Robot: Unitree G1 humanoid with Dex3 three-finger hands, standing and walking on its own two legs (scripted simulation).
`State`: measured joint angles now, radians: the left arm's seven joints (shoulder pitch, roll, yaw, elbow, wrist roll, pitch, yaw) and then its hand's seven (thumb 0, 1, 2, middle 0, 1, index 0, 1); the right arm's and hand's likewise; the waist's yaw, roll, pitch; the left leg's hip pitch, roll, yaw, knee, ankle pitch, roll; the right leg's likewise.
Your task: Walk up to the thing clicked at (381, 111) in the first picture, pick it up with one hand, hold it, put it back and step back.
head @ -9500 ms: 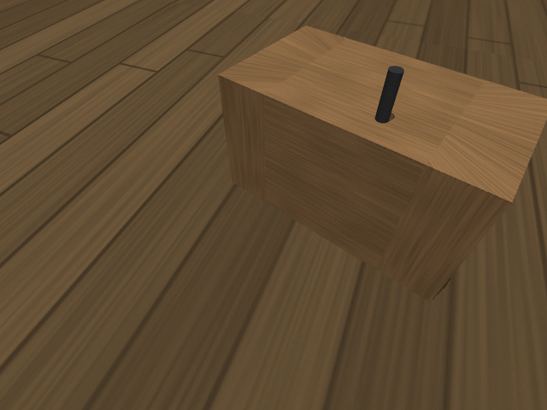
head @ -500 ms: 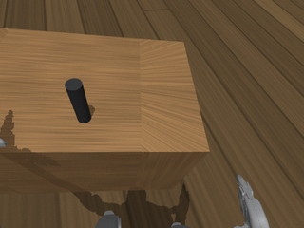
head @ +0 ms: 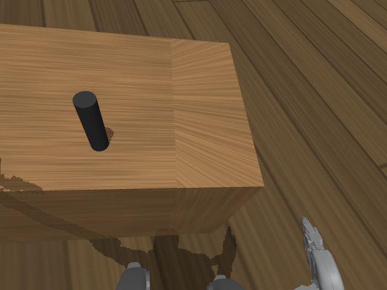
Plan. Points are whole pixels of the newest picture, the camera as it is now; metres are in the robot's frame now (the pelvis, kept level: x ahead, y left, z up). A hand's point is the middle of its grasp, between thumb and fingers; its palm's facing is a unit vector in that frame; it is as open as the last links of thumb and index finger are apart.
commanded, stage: go down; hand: left
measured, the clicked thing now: (93, 124) +0.48 +0.22 -0.02
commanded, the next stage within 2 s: approach in 0.92 s
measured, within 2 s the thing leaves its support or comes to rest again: neither
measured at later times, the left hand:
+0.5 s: hand out of the picture +0.38 +0.40 +0.08, palm faces +0.28 -0.96 +0.02, open 17.7 cm
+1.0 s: hand out of the picture +0.37 +0.40 +0.08, palm faces +0.25 -0.97 +0.02, open 17.6 cm
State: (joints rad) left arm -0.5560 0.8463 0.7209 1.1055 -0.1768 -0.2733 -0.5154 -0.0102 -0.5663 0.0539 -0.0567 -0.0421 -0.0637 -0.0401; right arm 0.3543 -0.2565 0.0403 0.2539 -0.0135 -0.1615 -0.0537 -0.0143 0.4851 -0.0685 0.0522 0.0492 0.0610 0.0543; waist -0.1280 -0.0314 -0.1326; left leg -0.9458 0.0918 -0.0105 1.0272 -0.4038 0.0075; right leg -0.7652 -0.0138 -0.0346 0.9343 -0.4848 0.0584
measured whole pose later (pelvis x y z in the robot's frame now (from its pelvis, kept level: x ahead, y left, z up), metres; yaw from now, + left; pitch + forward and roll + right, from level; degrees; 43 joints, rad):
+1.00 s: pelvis +0.00 +0.00 +0.00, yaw +0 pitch +18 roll -5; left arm -0.51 0.83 0.74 1.07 -0.23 -0.28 -0.59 -0.01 -0.61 0.03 -0.07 -0.06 -0.08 -0.06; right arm 0.35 -0.27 0.04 0.27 -0.02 -0.18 -0.07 -0.01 0.49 -0.07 0.05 0.05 0.06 0.05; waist -0.12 -0.03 -0.14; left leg -0.95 0.09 -0.02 1.04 -0.41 0.00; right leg -0.77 -0.02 -0.04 0.95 -0.50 0.06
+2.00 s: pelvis -0.02 -0.01 -0.05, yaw -1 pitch +24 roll -4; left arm -0.63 0.50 0.51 1.04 -0.13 -0.48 -0.20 -0.01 -0.58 0.00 -0.06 -0.04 -0.08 -0.02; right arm 0.41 -0.25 0.00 -0.07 -0.06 -0.06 0.04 -0.01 0.51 -0.05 0.06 0.05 0.06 0.06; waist -0.20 -0.02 -0.14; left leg -1.22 0.10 -0.03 1.25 -0.46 -0.01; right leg -1.06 0.00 -0.02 1.21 -0.58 0.05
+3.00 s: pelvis -0.01 -0.01 -0.05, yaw -2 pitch +25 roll -5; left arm -0.67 0.48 0.46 1.04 -0.10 -0.49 -0.10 -0.01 -0.35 0.45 -0.82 -0.67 -0.84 -0.66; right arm 0.43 -0.25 -0.02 -0.09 -0.07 0.02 0.06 -0.01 0.49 -0.06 0.05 0.05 0.06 0.05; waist -0.21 0.00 -0.16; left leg -1.22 0.11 -0.03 1.26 -0.47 -0.01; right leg -1.06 0.00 -0.02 1.20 -0.58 0.05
